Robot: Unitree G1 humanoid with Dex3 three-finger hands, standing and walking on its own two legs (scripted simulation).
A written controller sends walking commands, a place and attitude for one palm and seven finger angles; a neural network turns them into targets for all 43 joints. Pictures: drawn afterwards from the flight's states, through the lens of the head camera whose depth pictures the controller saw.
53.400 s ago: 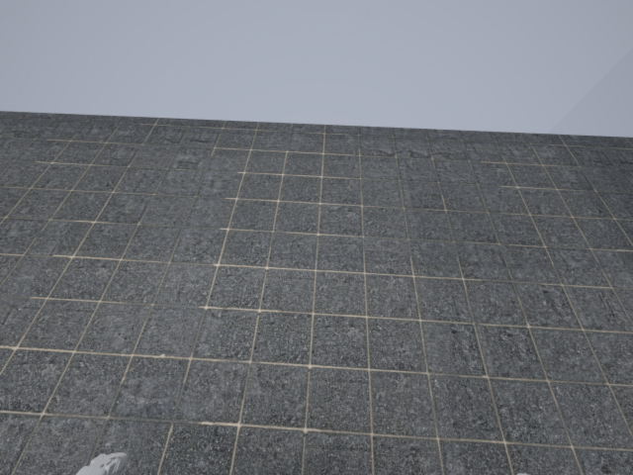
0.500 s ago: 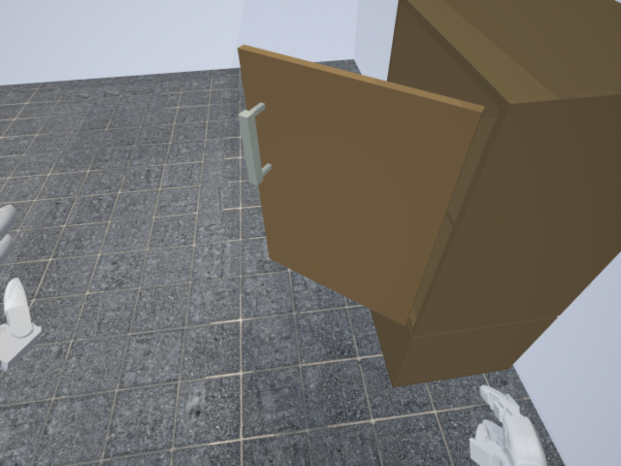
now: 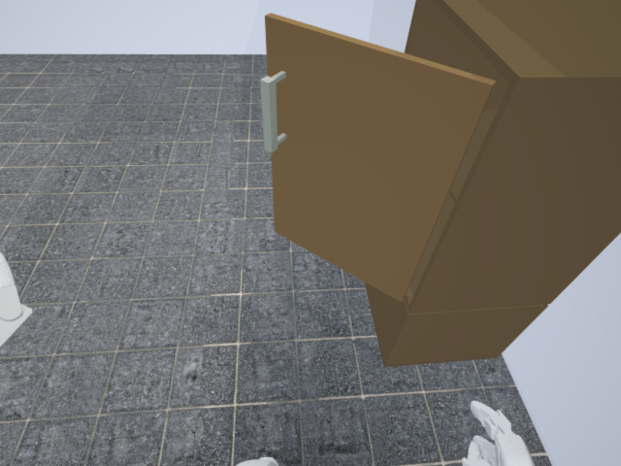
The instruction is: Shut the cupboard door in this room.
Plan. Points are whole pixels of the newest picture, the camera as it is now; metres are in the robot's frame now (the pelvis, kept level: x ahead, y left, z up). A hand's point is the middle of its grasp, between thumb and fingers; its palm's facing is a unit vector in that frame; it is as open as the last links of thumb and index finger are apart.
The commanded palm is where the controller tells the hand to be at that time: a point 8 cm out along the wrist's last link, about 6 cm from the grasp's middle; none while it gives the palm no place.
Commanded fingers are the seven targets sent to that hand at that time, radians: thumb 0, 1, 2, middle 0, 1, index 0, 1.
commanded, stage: step back with the hand held close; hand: left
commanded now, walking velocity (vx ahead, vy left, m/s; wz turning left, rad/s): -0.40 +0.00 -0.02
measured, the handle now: (275, 112) +0.75 +0.12 +0.06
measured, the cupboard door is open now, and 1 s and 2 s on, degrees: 50 50 50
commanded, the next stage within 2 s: stop stepping back and stand still in 0.64 s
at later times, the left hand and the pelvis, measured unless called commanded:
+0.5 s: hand out of the picture +0.12 +0.25 +0.18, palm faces +0.45 -0.80 -0.40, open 7.4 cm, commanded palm +0.06 +0.29 +0.20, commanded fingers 0.00 0.90 0.90 -0.20 -0.30 -0.20 -0.30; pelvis -0.09 -0.01 +0.00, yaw -1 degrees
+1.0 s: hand out of the picture +0.06 +0.28 +0.16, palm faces +0.32 -0.85 -0.41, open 7.4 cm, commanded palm -0.02 +0.32 +0.20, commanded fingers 0.00 0.90 0.90 -0.20 -0.30 -0.20 -0.30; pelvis -0.18 +0.03 +0.02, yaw -4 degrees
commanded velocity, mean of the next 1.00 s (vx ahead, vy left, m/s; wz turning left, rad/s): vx -0.25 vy -0.03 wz -0.03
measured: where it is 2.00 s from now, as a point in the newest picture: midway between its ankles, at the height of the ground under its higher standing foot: outside the picture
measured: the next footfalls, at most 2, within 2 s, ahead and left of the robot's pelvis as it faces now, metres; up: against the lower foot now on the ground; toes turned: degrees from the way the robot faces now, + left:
right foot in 0.26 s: +0.05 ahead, -0.12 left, +0.01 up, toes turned +8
right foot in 0.40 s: -0.15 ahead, -0.14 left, +0.00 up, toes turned +3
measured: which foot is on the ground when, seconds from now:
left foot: down 0.00-0.68, up 0.70-0.84, down 0.86-1.00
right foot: down 0.00-0.18, up 0.20-0.24, down 0.26-0.30, up 0.32-0.38, down 0.40-0.90, up 0.92-1.00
